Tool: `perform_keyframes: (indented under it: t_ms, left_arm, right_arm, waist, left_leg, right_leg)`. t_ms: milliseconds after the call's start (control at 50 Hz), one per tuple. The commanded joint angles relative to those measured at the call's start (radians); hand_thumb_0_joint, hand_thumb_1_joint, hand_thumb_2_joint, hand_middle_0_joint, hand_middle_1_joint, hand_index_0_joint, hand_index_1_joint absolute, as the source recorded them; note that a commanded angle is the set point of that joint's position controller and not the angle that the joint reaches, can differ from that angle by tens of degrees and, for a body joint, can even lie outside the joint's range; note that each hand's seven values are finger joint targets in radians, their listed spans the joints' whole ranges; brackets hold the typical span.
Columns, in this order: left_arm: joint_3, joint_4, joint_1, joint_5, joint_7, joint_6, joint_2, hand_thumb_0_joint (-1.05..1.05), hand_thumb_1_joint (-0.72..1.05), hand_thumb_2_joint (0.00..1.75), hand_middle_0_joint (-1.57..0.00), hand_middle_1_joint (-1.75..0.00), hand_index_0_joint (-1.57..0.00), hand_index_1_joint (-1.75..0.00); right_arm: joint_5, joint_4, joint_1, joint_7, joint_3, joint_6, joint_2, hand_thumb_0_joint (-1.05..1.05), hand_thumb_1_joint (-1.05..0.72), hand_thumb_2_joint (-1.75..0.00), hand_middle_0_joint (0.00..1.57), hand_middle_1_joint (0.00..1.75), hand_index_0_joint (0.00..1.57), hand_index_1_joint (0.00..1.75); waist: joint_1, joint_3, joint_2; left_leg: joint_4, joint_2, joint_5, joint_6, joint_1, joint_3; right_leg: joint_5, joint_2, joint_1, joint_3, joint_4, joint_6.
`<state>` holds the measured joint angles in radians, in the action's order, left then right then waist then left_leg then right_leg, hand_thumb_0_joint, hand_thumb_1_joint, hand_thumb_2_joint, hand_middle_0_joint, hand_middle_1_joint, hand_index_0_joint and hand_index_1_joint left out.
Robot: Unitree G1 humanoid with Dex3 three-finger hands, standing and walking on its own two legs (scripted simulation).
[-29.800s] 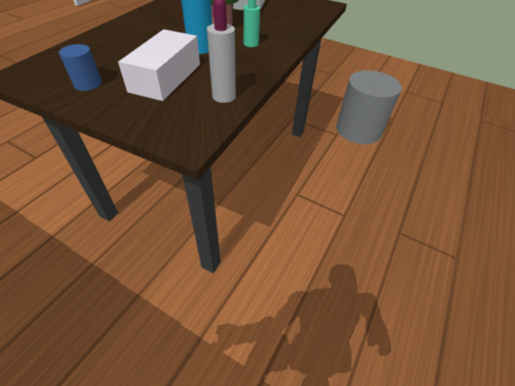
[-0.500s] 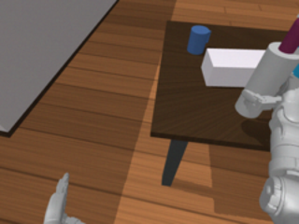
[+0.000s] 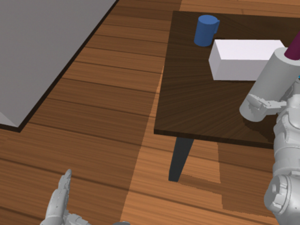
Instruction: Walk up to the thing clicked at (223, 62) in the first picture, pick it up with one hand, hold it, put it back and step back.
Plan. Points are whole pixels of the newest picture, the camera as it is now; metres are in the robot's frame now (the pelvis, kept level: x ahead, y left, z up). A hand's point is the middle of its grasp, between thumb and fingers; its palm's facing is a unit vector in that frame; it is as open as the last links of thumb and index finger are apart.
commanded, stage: lower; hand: right
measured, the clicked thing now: (276, 78) +0.45 -0.26 +0.16
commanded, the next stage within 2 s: loosen in 0.66 s
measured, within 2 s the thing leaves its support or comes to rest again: rests again in 0.54 s
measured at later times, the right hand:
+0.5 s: hand (261, 98) +0.46 -0.27 +0.08, palm faces +0.34 +0.94 -0.02, open 10.3 cm
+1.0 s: hand (262, 98) +0.46 -0.27 +0.07, palm faces +0.34 +0.94 -0.01, open 10.1 cm
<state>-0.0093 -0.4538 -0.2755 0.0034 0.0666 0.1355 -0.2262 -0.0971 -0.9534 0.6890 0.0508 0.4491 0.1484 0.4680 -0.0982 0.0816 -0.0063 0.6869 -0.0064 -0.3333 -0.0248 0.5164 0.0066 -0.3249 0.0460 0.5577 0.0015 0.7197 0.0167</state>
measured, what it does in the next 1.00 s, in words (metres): stands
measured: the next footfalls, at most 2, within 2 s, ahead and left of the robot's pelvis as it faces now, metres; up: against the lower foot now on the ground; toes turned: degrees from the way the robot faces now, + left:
none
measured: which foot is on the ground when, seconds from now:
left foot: down 0.00-1.00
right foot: down 0.00-1.00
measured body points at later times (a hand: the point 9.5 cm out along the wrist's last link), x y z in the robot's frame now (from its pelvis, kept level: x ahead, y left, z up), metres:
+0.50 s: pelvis -0.01 -0.01 -0.02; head +0.05 -0.03 +0.43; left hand +0.13 +0.25 -0.06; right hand +0.43 -0.32 +0.08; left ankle +0.00 +0.14 -0.72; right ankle +0.02 -0.13 -0.72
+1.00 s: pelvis +0.00 -0.01 -0.02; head +0.07 -0.03 +0.42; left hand +0.14 +0.25 -0.06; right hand +0.44 -0.32 +0.07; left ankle +0.00 +0.14 -0.72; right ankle +0.02 -0.13 -0.72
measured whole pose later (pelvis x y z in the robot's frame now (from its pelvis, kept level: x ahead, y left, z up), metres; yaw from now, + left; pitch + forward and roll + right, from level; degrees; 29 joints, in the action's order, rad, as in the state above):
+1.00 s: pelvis +0.00 -0.01 -0.02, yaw +0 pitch +15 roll +2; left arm -0.01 -0.29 -0.33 -0.04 0.03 0.11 -0.24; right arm -0.07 -1.06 0.74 0.05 0.50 0.31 0.51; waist -0.14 0.12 0.00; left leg 0.84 0.00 -0.39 -0.03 0.71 0.00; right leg -0.40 0.05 0.77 -0.02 0.90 0.01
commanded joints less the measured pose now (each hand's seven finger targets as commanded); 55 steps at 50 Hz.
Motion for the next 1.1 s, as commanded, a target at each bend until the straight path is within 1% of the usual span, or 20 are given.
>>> perform_keyframes:
  t_ms: [0,60,140,180,220,260,300,320,340,420,440,460,520,600,640,740,820,860,920,1080]
  left_arm:
    - [-0.062,0.086,-0.005,-0.010,-0.002,0.038,-0.116,0.00,-0.56,0.07,-0.05,-0.04,-0.04,-0.05]
    - [-0.087,0.155,0.045,-0.018,0.002,0.050,-0.160,0.00,-0.56,0.07,-0.05,-0.04,-0.04,-0.05]
    - [-0.067,0.194,0.084,-0.021,0.002,0.053,-0.155,0.00,-0.57,0.07,-0.05,-0.04,-0.04,-0.05]
    - [-0.094,0.213,0.061,-0.023,0.007,0.051,-0.189,0.00,-0.57,0.08,-0.05,-0.04,-0.04,-0.05]
    - [-0.046,0.147,0.009,-0.028,-0.002,0.045,-0.134,0.00,-0.57,0.08,-0.05,-0.04,-0.04,-0.05]
    - [-0.061,0.181,0.038,-0.026,-0.003,0.046,-0.152,0.00,-0.56,0.07,-0.05,-0.04,-0.04,-0.05]
    - [-0.033,0.197,0.045,-0.032,-0.009,0.047,-0.127,0.00,-0.56,0.06,-0.05,-0.04,-0.04,-0.05]
    - [-0.060,0.179,0.006,-0.033,-0.008,0.045,-0.144,0.00,-0.55,0.06,-0.05,-0.04,-0.04,-0.05]
    - [-0.031,0.159,0.004,-0.034,-0.014,0.044,-0.117,0.00,-0.55,0.06,-0.05,-0.04,-0.04,-0.05]
    - [-0.085,0.264,0.032,-0.036,-0.010,0.048,-0.184,0.00,-0.56,0.06,-0.05,-0.04,-0.04,-0.05]
    - [-0.088,0.231,-0.002,-0.040,-0.011,0.044,-0.176,0.00,-0.55,0.06,-0.05,-0.04,-0.04,-0.05]
    - [-0.061,0.253,0.009,-0.038,-0.019,0.044,-0.154,0.00,-0.56,0.06,-0.05,-0.04,-0.04,-0.05]
    - [-0.088,0.276,0.010,-0.036,-0.015,0.048,-0.171,0.00,-0.56,0.07,-0.05,-0.04,-0.04,-0.05]
    - [-0.055,0.282,-0.019,-0.039,-0.020,0.044,-0.145,0.00,-0.57,0.08,-0.05,-0.04,-0.04,-0.05]
    - [-0.085,0.265,-0.043,-0.038,-0.017,0.038,-0.169,0.00,-0.57,0.08,-0.05,-0.04,-0.03,-0.06]
    - [-0.089,0.286,-0.016,-0.038,-0.021,0.032,-0.168,0.00,-0.56,0.07,-0.05,-0.04,-0.04,-0.05]
    - [-0.080,0.333,-0.022,-0.036,-0.022,0.029,-0.166,0.00,-0.52,0.04,-0.06,-0.05,-0.06,-0.05]
    - [-0.079,0.310,-0.064,-0.036,-0.026,0.019,-0.160,0.00,-0.53,0.05,-0.06,-0.05,-0.06,-0.05]
    - [-0.091,0.331,-0.060,-0.032,-0.025,0.016,-0.173,0.00,-0.54,0.05,-0.06,-0.05,-0.05,-0.05]
    - [-0.092,0.339,-0.042,-0.028,-0.025,0.010,-0.165,0.00,-0.57,0.07,-0.05,-0.04,-0.04,-0.06]
  right_arm:
    - [-0.015,0.309,0.575,-0.015,0.060,0.144,0.373,0.00,-0.17,-1.30,1.27,1.42,1.32,1.42]
    - [-0.010,0.346,0.626,-0.028,0.056,0.173,0.369,0.00,-0.17,-1.30,1.27,1.42,1.32,1.42]
    - [-0.005,0.259,0.592,-0.031,0.027,0.195,0.318,0.00,-0.15,-1.29,1.25,1.41,1.30,1.41]
    - [0.002,0.310,0.650,-0.042,0.061,0.208,0.388,0.00,-0.17,-1.28,1.26,1.40,1.30,1.40]
    - [-0.002,0.177,0.569,-0.032,0.013,0.198,0.288,0.00,-0.14,-1.30,1.26,1.42,1.31,1.42]
    - [0.003,0.173,0.570,-0.040,0.055,0.210,0.350,0.00,-0.15,-1.28,1.25,1.41,1.30,1.41]
    - [0.011,0.197,0.612,-0.040,0.043,0.222,0.348,0.00,-0.17,-1.28,1.25,1.40,1.30,1.40]
    - [0.012,0.165,0.605,-0.043,0.055,0.223,0.351,0.00,-0.14,-1.28,1.24,1.40,1.29,1.40]
    - [0.015,0.081,0.532,-0.042,0.055,0.218,0.328,0.00,-0.16,-1.27,1.25,1.40,1.30,1.40]
    - [0.022,0.176,0.606,-0.047,0.083,0.242,0.404,0.00,-0.14,-1.24,1.22,1.37,1.27,1.37]
    - [0.023,0.154,0.601,-0.043,0.063,0.242,0.364,0.00,-0.16,-1.25,1.23,1.37,1.27,1.37]
    - [0.019,0.147,0.584,-0.042,0.053,0.243,0.341,0.00,-0.16,-1.25,1.23,1.37,1.28,1.37]
    - [0.019,0.194,0.613,-0.042,0.082,0.259,0.386,0.00,-0.17,-1.22,1.21,1.35,1.26,1.35]
    - [0.020,0.142,0.570,-0.032,0.060,0.259,0.339,0.00,-0.18,-1.21,1.20,1.32,1.24,1.32]
    - [0.020,0.148,0.575,-0.030,0.077,0.260,0.372,0.00,-0.20,-1.21,1.20,1.32,1.24,1.32]
    - [0.022,0.122,0.552,-0.021,0.063,0.258,0.330,0.00,-0.20,-1.22,1.22,1.34,1.26,1.34]
    - [0.023,0.164,0.568,-0.014,0.068,0.260,0.348,0.00,0.05,-0.90,1.14,1.07,1.16,1.07]
    - [0.015,0.121,0.507,-0.008,0.055,0.246,0.312,0.00,0.11,-0.74,1.08,0.94,1.10,0.94]
    - [0.015,0.146,0.518,-0.007,0.074,0.240,0.335,0.00,0.22,-0.50,1.04,0.79,1.05,0.79]
    - [0.016,0.102,0.471,-0.005,0.063,0.225,0.301,0.00,0.42,-0.19,0.69,0.43,0.70,0.44]
  waist:
    - [-0.004,0.415,0.195]
    - [-0.020,0.476,0.197]
    - [-0.024,0.482,0.170]
    - [-0.020,0.543,0.182]
    - [-0.031,0.429,0.168]
    - [-0.019,0.448,0.157]
    - [-0.020,0.442,0.186]
    - [-0.033,0.428,0.167]
    - [-0.021,0.384,0.144]
    - [-0.030,0.462,0.156]
    - [-0.046,0.446,0.160]
    - [-0.029,0.440,0.177]
    - [-0.038,0.485,0.171]
    - [-0.039,0.510,0.174]
    - [-0.041,0.495,0.189]
    - [-0.044,0.449,0.168]
    - [-0.041,0.514,0.167]
    - [-0.044,0.460,0.161]
    - [-0.044,0.490,0.157]
    - [-0.039,0.423,0.113]
  left_leg:
    - [-0.044,0.023,0.322,0.023,-0.042,-0.016]
    - [-0.032,0.031,0.304,0.025,-0.036,-0.023]
    - [-0.024,0.040,0.263,0.027,-0.020,-0.033]
    - [-0.019,0.040,0.267,0.029,-0.024,-0.033]
    - [-0.022,0.047,0.228,0.030,0.017,-0.042]
    - [-0.018,0.044,0.219,0.028,0.007,-0.043]
    - [-0.015,0.042,0.188,0.029,0.018,-0.035]
    - [-0.015,0.044,0.177,0.028,0.035,-0.037]
    - [-0.012,0.045,0.174,0.026,0.046,-0.039]
    - [0.008,0.044,0.197,0.025,0.033,-0.035]
    - [0.015,0.048,0.196,0.027,0.062,-0.038]
    - [0.017,0.045,0.190,0.030,0.049,-0.035]
    - [0.034,0.046,0.199,0.029,0.054,-0.035]
    - [0.051,0.048,0.251,0.027,0.058,-0.036]
    - [0.048,0.044,0.248,0.027,0.058,-0.031]
    - [0.060,0.042,0.222,0.027,0.080,-0.028]
    - [0.072,0.046,0.253,0.027,0.065,-0.035]
    - [0.070,0.045,0.259,0.027,0.066,-0.037]
    - [0.072,0.043,0.267,0.026,0.070,-0.035]
    - [0.071,0.039,0.246,0.024,0.068,-0.030]
  right_leg:
    - [0.326,-0.027,-0.265,0.005,-0.021,-0.019]
    - [0.323,-0.019,-0.286,-0.006,-0.008,-0.015]
    - [0.284,-0.015,-0.266,-0.018,-0.004,-0.016]
    - [0.293,-0.014,-0.292,-0.020,0.003,-0.016]
    - [0.266,-0.011,-0.236,-0.025,-0.006,-0.011]
    - [0.235,-0.012,-0.220,-0.025,-0.008,-0.013]
    - [0.174,-0.015,-0.193,-0.017,-0.007,-0.015]
    - [0.151,-0.014,-0.181,-0.019,-0.005,-0.017]
    - [0.151,-0.014,-0.151,-0.018,-0.003,-0.017]
    - [0.180,-0.014,-0.178,-0.018,0.018,-0.018]
    - [0.191,-0.011,-0.181,-0.021,0.024,-0.015]
    - [0.180,-0.016,-0.168,-0.020,0.023,-0.015]
    - [0.189,-0.013,-0.161,-0.022,0.042,-0.016]
    - [0.275,-0.013,-0.182,-0.024,0.074,-0.013]
    - [0.252,-0.018,-0.163,-0.018,0.077,-0.017]
    - [0.197,-0.019,-0.104,-0.017,0.080,-0.020]
    - [0.260,-0.014,-0.159,-0.022,0.093,-0.017]
    - [0.267,-0.018,-0.134,-0.019,0.090,-0.016]
    - [0.270,-0.017,-0.146,-0.017,0.094,-0.019]
    - [0.222,-0.021,-0.086,-0.012,0.096,-0.026]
